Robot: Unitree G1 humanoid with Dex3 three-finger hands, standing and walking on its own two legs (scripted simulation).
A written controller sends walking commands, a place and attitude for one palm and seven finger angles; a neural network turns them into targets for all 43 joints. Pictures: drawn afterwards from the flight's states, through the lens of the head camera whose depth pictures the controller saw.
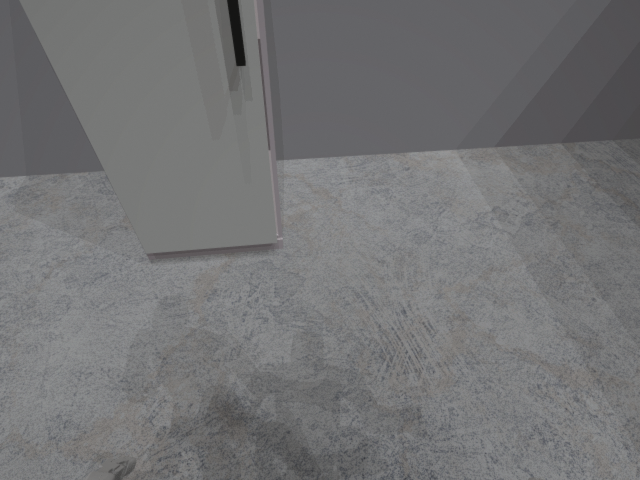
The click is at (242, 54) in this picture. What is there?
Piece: fridge door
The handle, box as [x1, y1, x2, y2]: [227, 0, 245, 65]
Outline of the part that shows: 227,0 236,65 245,65 237,0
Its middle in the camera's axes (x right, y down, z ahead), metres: -0.20 -0.58 +0.80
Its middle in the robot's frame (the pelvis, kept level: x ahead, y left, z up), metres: +1.01 +0.26 +0.26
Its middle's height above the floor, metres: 1.02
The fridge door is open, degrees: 0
